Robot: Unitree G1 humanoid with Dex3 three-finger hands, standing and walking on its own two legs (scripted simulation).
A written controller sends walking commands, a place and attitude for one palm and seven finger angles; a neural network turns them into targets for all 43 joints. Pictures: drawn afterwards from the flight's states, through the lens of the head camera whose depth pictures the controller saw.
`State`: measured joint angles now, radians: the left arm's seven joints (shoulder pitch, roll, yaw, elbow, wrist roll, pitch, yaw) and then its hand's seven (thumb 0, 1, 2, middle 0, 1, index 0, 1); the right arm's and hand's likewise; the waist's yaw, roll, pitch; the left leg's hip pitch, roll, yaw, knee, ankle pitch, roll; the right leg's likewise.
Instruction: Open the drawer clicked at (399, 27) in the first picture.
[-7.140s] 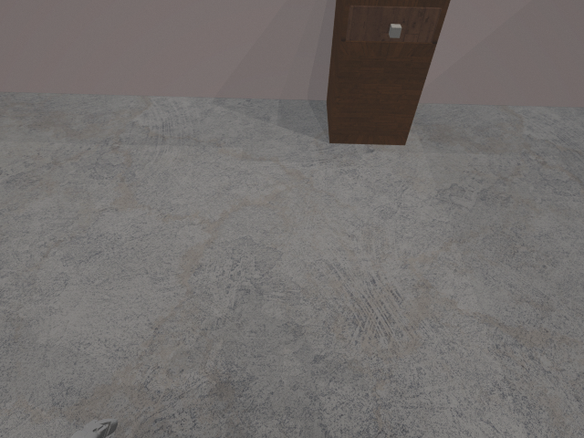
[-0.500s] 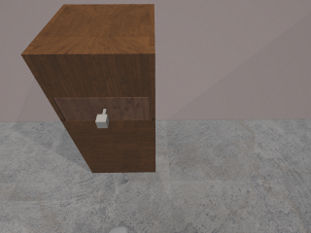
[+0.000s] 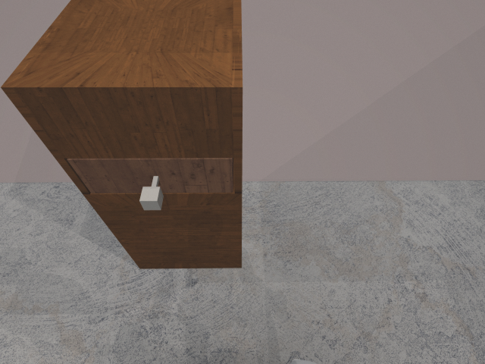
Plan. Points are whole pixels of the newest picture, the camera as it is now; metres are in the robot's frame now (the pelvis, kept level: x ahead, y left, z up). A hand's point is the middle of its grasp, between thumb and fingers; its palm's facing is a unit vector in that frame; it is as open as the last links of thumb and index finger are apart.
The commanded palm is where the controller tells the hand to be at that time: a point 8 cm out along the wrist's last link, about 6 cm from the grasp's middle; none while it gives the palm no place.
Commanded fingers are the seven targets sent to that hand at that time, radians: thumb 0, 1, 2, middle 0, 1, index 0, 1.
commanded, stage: come to a stop and stand still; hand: left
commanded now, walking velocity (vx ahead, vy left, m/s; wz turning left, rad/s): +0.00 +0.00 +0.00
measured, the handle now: (153, 191) +0.49 +0.26 -0.13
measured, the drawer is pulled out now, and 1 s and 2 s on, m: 0.00 0.00 0.00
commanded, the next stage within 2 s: look again from close up in 0.54 s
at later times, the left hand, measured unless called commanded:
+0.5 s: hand out of the picture +0.03 +0.12 -0.17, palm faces +0.07 -0.98 -0.20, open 7.2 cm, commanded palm none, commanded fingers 0.00 0.90 0.90 -0.20 -0.30 -0.20 -0.30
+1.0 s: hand out of the picture -0.03 +0.15 -0.18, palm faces +0.05 -0.98 -0.19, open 7.4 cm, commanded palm none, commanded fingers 0.00 0.90 0.90 -0.20 -0.30 -0.20 -0.30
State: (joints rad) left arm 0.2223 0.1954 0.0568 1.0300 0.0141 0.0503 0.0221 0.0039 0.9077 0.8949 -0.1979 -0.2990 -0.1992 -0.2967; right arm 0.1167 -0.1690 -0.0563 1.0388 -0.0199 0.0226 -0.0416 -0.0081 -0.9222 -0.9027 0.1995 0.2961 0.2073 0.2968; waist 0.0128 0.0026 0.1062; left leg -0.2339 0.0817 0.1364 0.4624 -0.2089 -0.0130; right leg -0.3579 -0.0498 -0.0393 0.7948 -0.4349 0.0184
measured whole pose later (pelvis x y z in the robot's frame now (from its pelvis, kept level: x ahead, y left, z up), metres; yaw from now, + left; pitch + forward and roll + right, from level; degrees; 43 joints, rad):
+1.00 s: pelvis -0.04 -0.02 +0.00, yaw +1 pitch -2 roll +0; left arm 0.30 0.15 0.00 1.08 0.01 0.00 0.03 0.01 0.91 0.89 -0.20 -0.30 -0.20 -0.30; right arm 0.33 -0.14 0.01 1.06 -0.02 -0.02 -0.02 0.00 -0.91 -0.90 0.19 0.30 0.20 0.30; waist -0.01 0.00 0.00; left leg -0.16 -0.01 0.05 0.49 -0.29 0.02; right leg -0.26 -0.04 -0.08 0.48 -0.19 -0.01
